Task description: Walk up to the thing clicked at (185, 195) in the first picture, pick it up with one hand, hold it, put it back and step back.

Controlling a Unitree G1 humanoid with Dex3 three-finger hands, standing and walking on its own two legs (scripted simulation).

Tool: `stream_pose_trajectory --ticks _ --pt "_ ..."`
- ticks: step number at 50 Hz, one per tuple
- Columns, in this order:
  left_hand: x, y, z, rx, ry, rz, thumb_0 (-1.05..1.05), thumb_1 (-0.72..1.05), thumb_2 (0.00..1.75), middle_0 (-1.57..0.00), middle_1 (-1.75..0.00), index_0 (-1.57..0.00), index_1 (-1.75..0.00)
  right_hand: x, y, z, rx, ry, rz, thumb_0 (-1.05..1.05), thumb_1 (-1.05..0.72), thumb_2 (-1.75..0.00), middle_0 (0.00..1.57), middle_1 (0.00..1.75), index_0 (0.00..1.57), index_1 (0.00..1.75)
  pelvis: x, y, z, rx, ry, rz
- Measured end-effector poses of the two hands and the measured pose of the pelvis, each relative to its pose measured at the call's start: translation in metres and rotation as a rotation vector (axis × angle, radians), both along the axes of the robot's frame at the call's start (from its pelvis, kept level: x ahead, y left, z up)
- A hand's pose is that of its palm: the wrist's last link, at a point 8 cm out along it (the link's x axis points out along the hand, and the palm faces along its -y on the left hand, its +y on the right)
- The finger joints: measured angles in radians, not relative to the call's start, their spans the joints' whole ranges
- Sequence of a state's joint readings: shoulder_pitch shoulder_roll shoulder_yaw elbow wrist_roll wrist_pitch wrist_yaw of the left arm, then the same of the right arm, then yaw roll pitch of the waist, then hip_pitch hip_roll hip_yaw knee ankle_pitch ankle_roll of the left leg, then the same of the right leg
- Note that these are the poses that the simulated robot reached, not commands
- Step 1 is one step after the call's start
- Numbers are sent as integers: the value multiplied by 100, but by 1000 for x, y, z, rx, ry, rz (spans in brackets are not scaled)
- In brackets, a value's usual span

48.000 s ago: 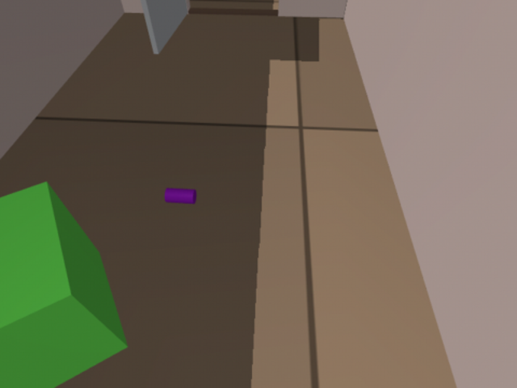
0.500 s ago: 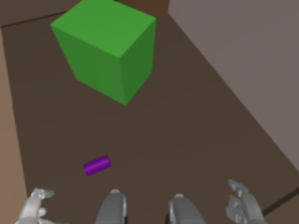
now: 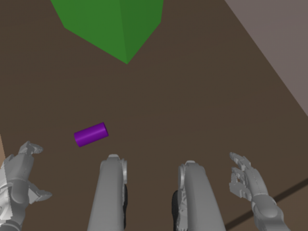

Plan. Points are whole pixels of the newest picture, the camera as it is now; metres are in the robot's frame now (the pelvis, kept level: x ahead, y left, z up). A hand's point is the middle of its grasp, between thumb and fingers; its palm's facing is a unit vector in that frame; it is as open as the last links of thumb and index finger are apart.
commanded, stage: rise first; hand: left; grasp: from above
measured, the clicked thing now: (91, 134) +0.42 +0.29 -0.49
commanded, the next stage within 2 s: approach in 1.68 s
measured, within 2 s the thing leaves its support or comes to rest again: neither
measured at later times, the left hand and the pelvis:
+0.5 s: hand (55, 150) +0.31 +0.35 -0.28, palm faces -0.40 -0.16 -0.90, open 14.0 cm; pelvis -0.05 +0.00 -0.14, yaw -4 degrees
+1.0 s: hand (66, 142) +0.35 +0.35 -0.35, palm faces -0.38 -0.19 -0.91, open 14.0 cm; pelvis -0.04 +0.00 -0.18, yaw -6 degrees
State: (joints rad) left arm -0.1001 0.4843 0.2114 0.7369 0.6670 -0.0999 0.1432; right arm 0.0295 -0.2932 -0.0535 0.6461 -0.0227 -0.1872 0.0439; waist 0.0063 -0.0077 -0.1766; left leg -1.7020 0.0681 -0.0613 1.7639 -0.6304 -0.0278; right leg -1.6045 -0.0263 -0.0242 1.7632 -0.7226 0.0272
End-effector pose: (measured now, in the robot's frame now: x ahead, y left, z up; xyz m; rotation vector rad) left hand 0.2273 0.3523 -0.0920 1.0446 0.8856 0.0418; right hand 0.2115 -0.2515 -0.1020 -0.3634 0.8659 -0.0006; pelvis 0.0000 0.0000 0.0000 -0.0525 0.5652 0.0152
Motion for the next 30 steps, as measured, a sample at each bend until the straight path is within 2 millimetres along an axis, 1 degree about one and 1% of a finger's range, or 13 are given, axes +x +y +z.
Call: stream_pose_trajectory --ticks 3,7,10,13,18,22,26,30 --pt "19 1 -26 66 -31 -63 0 -51 96 -10 -106 -11 -106 -16 -5 -36 -7 55 -11 0 -90 -89 20 30 20 30 -9 0 -28 -5 18 -10" --pt "42 0 -56 138 -65 -115 0 -52 98 -10 -105 -10 -106 -45 -10 -79 -12 139 -29 0 -90 -89 20 30 20 30 -20 -1 -61 -13 27 -21" --pt "55 -2 -74 185 -82 -147 0 -53 100 -10 -105 -10 -106 -71 -12 -104 -12 202 -52 1 -90 -89 20 30 20 30 -28 -1 -81 -17 26 -28" --pt "66 -3 -89 222 -88 -178 0 -54 101 -9 -105 -9 -106 -97 -13 -124 -13 261 -78 1 -90 -89 20 30 20 30 -35 -1 -97 -21 22 -35" --pt "78 -1 -108 266 -82 -228 0 -54 101 -9 -106 -9 -106 -135 -16 -144 -25 341 -113 1 -90 -89 20 29 20 30 -43 -1 -118 -27 9 -45" --pt "86 2 -123 290 -77 -275 0 -53 100 -9 -105 -9 -106 -158 -19 -153 -44 390 -130 0 -90 -89 20 29 20 30 -47 0 -132 -33 -3 -51" --pt "94 3 -137 307 -90 -312 0 -53 100 -9 -104 -10 -105 -172 -23 -161 -68 423 -135 0 -89 -89 20 29 20 30 -49 1 -146 -40 -14 -54" --pt "100 3 -152 312 -107 -311 0 -53 101 -9 -103 -9 -104 -177 -25 -166 -89 436 -134 0 -89 -89 20 29 20 30 -50 2 -157 -47 -20 -56"
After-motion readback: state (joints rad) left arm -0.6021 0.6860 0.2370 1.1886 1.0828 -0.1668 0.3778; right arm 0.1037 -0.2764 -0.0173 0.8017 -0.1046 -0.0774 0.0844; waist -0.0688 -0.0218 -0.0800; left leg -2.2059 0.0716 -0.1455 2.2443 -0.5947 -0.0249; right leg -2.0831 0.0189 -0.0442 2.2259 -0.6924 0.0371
